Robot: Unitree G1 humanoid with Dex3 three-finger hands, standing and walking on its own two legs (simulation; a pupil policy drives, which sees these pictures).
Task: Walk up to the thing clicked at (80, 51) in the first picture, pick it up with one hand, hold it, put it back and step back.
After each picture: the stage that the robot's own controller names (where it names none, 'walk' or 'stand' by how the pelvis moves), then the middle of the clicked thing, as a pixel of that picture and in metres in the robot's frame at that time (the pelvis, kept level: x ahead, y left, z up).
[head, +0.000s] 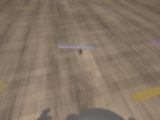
stand; (80, 51) +1.35 +0.20 -0.72
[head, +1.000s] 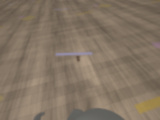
walk; (78, 58) +1.22 +0.32 -0.71
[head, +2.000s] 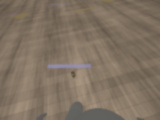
walk; (73, 74) +0.73 +0.34 -0.71
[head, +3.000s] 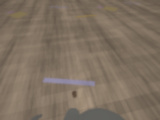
walk; (74, 94) +0.43 +0.19 -0.71
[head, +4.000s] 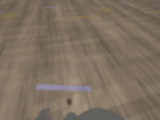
stand; (69, 102) +0.33 +0.22 -0.72
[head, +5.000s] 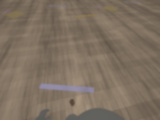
stand; (72, 102) +0.32 +0.18 -0.72
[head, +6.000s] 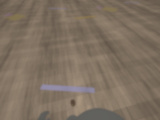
stand; (73, 103) +0.33 +0.19 -0.73
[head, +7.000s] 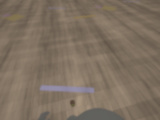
stand; (72, 103) +0.32 +0.20 -0.73
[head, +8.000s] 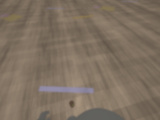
stand; (72, 104) +0.31 +0.20 -0.73
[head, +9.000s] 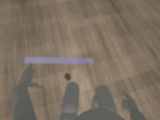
go down; (67, 77) +0.36 +0.20 -0.48
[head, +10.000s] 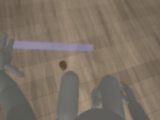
go down; (63, 65) +0.40 +0.23 -0.32
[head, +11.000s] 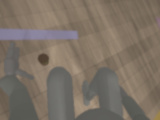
close in; (44, 60) +0.38 +0.26 -0.24
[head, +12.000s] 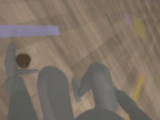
close; (23, 61) +0.38 +0.28 -0.22
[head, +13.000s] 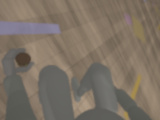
lift; (23, 60) +0.37 +0.28 -0.22
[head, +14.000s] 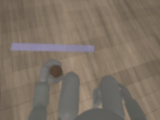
lift; (57, 73) +0.29 +0.23 -0.06
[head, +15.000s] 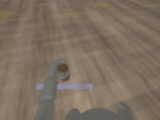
hold; (64, 72) +0.33 +0.17 +0.05
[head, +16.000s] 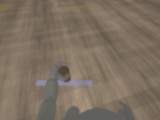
hold; (65, 74) +0.33 +0.18 +0.01
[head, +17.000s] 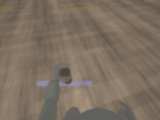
hold; (66, 76) +0.32 +0.17 +0.00
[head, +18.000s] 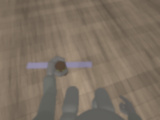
crouch; (62, 68) +0.37 +0.19 -0.06
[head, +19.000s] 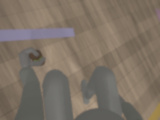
lower; (38, 58) +0.40 +0.26 -0.19
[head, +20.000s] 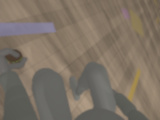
lower; (16, 59) +0.39 +0.29 -0.22
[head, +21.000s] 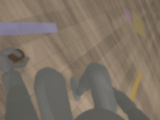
lower; (18, 59) +0.39 +0.29 -0.22
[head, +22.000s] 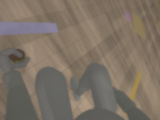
lower; (19, 59) +0.38 +0.29 -0.22
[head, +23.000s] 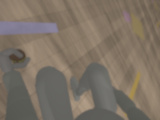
lower; (19, 59) +0.38 +0.29 -0.22
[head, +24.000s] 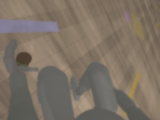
withdraw; (23, 60) +0.37 +0.27 -0.22
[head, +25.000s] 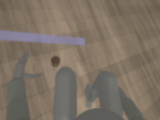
walk; (55, 62) +0.39 +0.24 -0.28
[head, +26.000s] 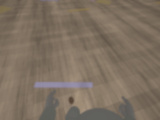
stand; (71, 100) +0.32 +0.17 -0.64
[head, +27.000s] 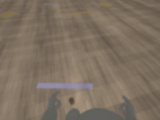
stand; (71, 101) +0.33 +0.19 -0.67
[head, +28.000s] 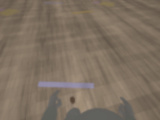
stand; (72, 100) +0.33 +0.18 -0.67
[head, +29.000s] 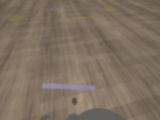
walk; (74, 101) +0.35 +0.18 -0.72
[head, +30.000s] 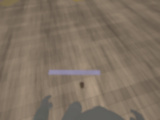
walk; (81, 85) +0.46 +0.09 -0.71
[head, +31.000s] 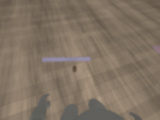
walk; (74, 69) +0.71 +0.16 -0.70
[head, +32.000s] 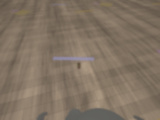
stand; (78, 65) +0.97 +0.22 -0.70
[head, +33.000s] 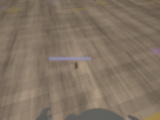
stand; (76, 65) +0.94 +0.22 -0.72
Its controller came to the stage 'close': yes
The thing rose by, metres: 0.72
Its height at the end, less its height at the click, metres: +0.00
